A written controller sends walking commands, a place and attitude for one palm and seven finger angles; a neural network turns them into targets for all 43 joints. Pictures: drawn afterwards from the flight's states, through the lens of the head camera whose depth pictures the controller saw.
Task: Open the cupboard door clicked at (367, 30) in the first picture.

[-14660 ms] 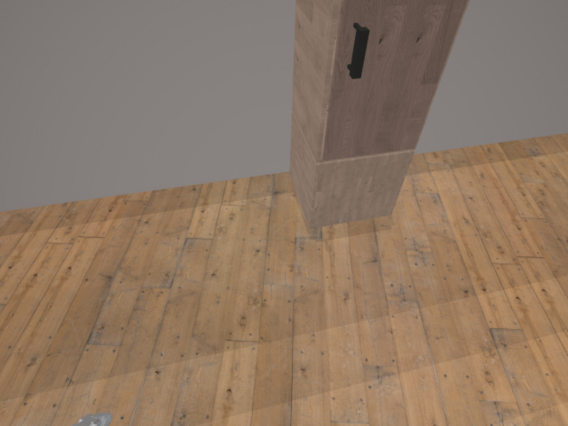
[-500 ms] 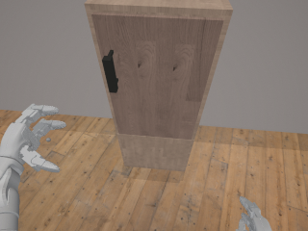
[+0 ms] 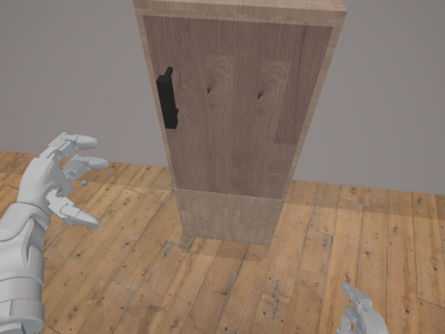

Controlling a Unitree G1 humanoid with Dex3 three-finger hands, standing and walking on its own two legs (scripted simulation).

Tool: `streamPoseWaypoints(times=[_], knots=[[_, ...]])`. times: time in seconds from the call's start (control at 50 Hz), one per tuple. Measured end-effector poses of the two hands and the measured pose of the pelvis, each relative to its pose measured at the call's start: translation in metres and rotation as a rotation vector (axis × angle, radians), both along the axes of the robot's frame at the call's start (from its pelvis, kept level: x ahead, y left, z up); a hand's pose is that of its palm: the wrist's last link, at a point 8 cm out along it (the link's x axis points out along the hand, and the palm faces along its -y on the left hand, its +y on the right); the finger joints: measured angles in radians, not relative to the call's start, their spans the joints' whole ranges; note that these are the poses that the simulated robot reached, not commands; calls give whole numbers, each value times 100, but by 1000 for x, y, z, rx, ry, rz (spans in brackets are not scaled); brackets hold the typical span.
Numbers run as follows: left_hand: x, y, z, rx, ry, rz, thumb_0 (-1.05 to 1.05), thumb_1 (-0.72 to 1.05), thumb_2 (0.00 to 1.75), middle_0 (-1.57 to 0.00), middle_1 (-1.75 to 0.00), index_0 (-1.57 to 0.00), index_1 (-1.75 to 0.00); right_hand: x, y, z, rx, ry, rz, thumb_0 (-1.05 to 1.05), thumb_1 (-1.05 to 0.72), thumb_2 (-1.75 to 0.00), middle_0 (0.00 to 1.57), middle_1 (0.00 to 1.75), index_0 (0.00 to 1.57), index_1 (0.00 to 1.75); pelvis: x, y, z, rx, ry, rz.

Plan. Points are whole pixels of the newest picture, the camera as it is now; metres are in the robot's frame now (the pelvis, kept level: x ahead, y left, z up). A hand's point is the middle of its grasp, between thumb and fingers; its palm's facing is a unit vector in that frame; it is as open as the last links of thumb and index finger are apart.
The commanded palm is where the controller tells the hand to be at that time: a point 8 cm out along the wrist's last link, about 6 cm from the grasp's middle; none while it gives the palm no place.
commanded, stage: move the hooked fingers beside the handle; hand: left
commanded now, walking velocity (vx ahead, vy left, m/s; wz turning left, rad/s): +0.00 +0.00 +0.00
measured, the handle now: (170, 98) +0.61 +0.17 +0.09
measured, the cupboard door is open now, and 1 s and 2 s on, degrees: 0 0 0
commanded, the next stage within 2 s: none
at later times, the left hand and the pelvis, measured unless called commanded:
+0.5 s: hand (109, 145) +0.42 +0.25 +0.11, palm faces -0.06 -1.00 +0.00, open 14.0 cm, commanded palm +0.40 +0.31 +0.11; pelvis +0.00 +0.00 -0.01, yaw -2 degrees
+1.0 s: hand (122, 120) +0.50 +0.25 +0.11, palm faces -0.07 -1.00 +0.00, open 14.0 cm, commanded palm +0.49 +0.30 +0.10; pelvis +0.01 +0.01 -0.02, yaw -3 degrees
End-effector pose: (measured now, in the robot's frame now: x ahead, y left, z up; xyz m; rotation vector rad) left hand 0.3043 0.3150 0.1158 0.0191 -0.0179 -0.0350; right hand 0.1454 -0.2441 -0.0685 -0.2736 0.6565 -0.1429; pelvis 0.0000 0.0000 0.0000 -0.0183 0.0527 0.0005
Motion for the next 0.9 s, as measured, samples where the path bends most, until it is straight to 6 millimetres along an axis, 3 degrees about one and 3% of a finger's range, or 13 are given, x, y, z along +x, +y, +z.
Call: streamPoseWaypoints(times=[0.14, 0.5, 0.9], knots=[[31, -4, -1, -5, 25, -13, -1, -50, 30, -30, -120, -30, -120, -18, -5, -5, -4, 49, -34, 1, -90, -90, 20, 30, 20, 30, -1, 1, -1, 2, 22, -9], [98, -6, -7, -13, 42, -25, -1, -50, 30, -30, -120, -30, -120, -87, -21, -28, -32, 313, -144, 1, -91, -90, 20, 30, 20, 30, 1, 4, -8, -2, 104, -26], [167, -10, -10, -27, 45, -35, -1, -50, 30, -30, -120, -30, -120, -124, -14, -35, -38, 506, -229, 1, -91, -90, 20, 30, 20, 30, 10, 12, -14, -14, 197, -42]])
